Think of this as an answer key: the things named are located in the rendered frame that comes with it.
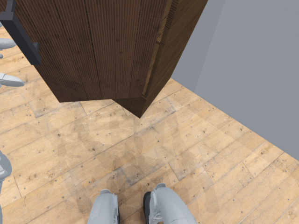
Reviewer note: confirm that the robot right thigh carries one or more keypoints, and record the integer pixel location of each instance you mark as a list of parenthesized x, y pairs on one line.
[(168, 204)]

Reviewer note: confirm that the handle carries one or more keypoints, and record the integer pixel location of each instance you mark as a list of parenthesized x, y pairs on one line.
[(12, 25)]

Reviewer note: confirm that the left robot hand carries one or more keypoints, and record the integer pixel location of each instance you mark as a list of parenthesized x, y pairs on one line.
[(8, 80)]

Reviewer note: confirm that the right robot shin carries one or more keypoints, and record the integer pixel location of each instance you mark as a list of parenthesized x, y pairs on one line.
[(155, 218)]

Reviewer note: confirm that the left robot upper arm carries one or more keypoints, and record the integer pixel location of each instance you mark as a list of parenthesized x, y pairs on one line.
[(5, 171)]

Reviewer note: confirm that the cupboard door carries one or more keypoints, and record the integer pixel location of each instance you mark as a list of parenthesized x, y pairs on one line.
[(92, 49)]

